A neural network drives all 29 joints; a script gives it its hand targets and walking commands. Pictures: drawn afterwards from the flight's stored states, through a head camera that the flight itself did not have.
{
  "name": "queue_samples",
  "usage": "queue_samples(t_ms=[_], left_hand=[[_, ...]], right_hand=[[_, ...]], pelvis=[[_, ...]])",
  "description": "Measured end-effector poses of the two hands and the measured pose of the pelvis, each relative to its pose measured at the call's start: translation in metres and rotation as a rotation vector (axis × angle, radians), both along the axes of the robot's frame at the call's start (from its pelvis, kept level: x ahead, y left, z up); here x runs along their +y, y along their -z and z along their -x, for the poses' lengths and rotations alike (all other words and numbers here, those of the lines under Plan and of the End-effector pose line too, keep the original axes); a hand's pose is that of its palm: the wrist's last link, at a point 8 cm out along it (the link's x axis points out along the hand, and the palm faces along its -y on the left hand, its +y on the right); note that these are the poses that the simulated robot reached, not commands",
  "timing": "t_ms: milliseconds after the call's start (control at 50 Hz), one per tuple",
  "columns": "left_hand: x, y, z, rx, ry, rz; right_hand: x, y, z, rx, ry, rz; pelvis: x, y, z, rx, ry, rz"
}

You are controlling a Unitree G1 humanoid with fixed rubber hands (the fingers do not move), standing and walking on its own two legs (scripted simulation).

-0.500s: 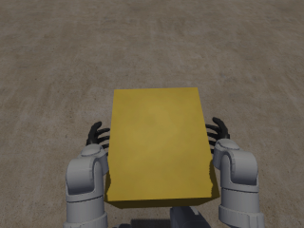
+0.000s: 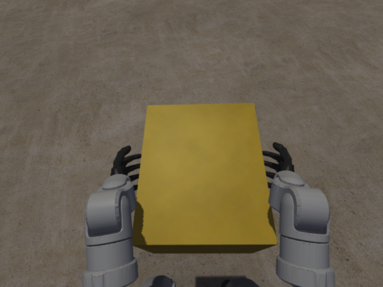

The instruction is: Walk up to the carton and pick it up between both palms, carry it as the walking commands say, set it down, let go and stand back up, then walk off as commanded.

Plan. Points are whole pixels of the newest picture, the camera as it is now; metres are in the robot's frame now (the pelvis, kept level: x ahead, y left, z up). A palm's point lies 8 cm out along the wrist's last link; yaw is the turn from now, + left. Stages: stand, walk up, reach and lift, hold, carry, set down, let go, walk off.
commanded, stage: carry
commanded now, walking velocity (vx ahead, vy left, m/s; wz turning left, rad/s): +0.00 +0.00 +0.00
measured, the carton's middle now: (201, 181) +0.33 -0.03 +0.00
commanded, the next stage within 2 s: none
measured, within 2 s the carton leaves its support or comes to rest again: neither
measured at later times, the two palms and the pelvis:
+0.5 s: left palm out of the picture +0.09 +0.19 +0.09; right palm (282, 286) +0.11 -0.12 +0.08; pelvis -0.19 +0.02 +0.00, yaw +1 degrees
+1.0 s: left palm out of the picture +0.01 +0.18 +0.07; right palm out of the picture +0.03 -0.13 +0.08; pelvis -0.26 +0.01 -0.01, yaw +1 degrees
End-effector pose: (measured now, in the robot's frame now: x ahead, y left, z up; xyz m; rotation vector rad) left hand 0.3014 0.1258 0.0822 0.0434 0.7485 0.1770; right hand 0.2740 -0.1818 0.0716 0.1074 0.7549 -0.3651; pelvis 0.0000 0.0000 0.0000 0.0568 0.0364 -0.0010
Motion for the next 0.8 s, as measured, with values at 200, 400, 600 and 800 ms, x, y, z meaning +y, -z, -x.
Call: queue_samples(t_ms=[200,400,600,800], left_hand=[[0.06,0.016,0.124,0.003,-0.114,0.059],[0.084,0.0,0.2,-0.005,-0.225,0.062],[0.04,0.001,0.237,0.003,-0.075,0.025],[0.039,0.007,0.269,0.01,-0.075,0.044]], right_hand=[[0.059,-0.005,0.088,0.006,-0.139,0.086],[0.086,-0.017,0.135,0.0,-0.229,0.075],[0.038,-0.005,0.217,0.008,-0.085,0.042],[0.038,-0.008,0.248,0.017,-0.078,0.06]], pelvis=[[0.023,0.009,0.097,0.003,-0.038,0.034],[0.027,-0.001,0.159,0.027,-0.044,0.088],[0.017,0.005,0.216,0.003,-0.023,0.068],[0.015,0.007,0.247,0.001,-0.018,0.06]])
